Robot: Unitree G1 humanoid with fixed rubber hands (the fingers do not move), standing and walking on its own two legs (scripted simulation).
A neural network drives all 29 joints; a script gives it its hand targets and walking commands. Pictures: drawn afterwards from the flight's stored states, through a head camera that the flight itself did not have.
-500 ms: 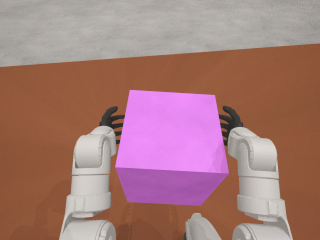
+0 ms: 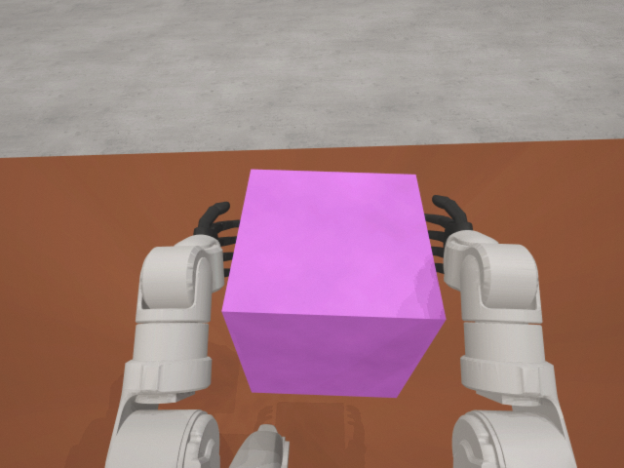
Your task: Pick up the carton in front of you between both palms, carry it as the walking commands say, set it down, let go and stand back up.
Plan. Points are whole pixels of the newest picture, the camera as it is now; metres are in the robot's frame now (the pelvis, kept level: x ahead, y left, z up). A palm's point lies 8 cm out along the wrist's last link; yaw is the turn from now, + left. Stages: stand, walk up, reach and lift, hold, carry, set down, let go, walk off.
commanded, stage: carry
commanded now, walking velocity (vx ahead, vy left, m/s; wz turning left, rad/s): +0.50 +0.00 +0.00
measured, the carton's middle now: (328, 290) +0.35 +0.03 +0.02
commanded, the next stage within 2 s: none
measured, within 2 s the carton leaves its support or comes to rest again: neither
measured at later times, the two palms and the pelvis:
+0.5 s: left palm (262, 143) +0.67 +0.17 +0.02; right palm (423, 151) +0.64 -0.13 +0.02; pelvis +0.31 +0.05 -0.05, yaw -2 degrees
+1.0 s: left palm (280, 71) +0.96 +0.17 +0.01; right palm (404, 65) +0.98 -0.12 +0.01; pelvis +0.62 +0.00 -0.09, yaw +0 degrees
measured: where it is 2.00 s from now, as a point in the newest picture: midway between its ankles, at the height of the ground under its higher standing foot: (334, 237)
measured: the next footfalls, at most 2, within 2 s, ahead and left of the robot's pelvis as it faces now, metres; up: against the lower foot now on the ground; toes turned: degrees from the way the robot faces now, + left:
left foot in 0.24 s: +0.34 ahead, +0.08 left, -0.05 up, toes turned +0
right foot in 0.78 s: +0.67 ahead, -0.03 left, -0.09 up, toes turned -2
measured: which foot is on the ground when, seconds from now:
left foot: up 0.00-0.22, down 0.24-0.80, up 0.82-1.00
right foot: down 0.00-0.26, up 0.28-0.76, down 0.78-1.00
